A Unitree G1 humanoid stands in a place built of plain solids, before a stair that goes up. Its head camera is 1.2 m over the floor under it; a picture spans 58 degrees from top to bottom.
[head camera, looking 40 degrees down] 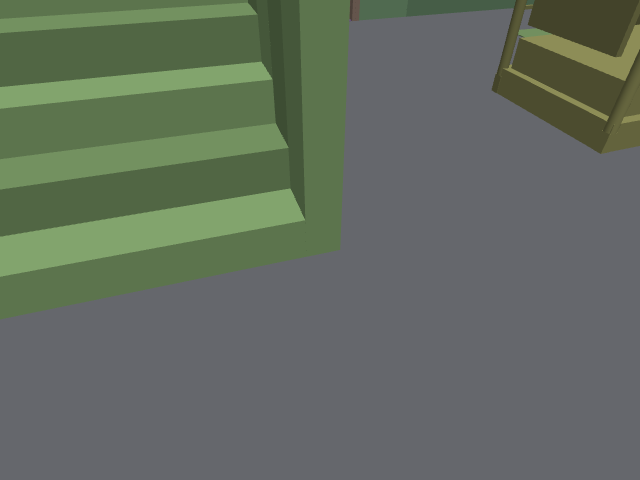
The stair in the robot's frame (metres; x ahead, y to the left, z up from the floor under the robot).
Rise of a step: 0.19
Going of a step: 0.23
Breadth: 1.30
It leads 17 degrees to the left of straight ahead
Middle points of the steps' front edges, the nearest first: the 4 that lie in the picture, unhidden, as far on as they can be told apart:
1.14 0.66 0.19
1.36 0.73 0.38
1.58 0.80 0.57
1.80 0.86 0.76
